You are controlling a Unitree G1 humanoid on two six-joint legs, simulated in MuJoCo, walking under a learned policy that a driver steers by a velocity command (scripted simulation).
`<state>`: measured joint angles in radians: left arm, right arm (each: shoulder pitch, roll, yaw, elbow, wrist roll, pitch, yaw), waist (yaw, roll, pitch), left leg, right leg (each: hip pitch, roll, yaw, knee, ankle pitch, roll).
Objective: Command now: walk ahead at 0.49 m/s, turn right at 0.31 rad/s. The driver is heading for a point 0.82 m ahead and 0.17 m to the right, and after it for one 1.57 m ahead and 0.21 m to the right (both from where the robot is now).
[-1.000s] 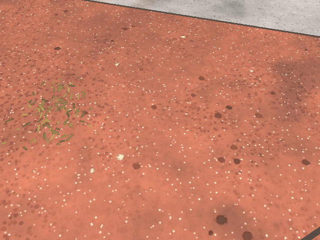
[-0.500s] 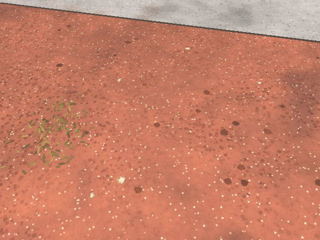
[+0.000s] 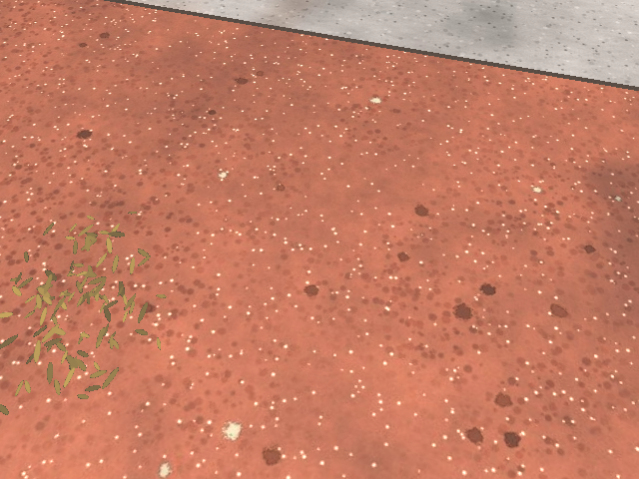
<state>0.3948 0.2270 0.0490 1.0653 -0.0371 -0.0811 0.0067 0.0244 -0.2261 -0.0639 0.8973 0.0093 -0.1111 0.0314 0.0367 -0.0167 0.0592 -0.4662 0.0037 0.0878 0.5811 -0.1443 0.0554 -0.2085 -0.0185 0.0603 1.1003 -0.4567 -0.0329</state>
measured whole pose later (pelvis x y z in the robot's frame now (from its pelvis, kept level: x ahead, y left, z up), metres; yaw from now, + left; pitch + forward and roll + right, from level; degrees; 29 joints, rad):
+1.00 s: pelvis +0.57 -0.13 +0.00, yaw -15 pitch +3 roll -1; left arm 0.31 0.26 0.07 0.89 0.00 -0.07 0.02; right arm 0.08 -0.25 -0.05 0.84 0.02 -0.09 0.06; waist 0.04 0.03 0.01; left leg -0.60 0.03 0.04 0.56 0.01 0.08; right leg 0.13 0.05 -0.09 0.23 -0.40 -0.04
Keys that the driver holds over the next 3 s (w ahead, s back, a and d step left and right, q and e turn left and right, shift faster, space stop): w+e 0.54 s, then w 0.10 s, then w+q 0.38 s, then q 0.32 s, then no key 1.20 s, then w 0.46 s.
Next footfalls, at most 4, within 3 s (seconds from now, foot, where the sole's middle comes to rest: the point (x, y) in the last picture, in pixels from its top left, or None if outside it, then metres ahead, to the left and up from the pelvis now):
0.48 right None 0.41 -0.18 -0.76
1.04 left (378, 323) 0.80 -0.08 -0.76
1.52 right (465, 284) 0.91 -0.30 -0.76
1.82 left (357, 308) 0.83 -0.04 -0.76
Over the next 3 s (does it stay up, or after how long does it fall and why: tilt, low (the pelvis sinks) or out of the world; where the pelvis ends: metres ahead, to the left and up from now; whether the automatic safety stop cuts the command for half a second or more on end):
stays up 0.95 -0.20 0.03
